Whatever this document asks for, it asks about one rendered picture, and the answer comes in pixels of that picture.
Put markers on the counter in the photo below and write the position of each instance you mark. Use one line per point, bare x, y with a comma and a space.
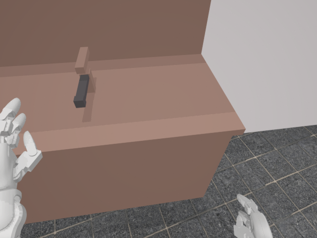
156, 122

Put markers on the tap lever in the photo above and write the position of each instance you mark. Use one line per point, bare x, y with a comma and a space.
80, 98

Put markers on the right robot hand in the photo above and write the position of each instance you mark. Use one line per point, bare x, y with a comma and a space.
256, 224

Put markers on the robot left forearm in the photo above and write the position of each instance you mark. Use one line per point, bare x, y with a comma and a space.
12, 213

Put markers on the left robot hand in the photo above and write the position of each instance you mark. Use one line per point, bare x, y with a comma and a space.
10, 127

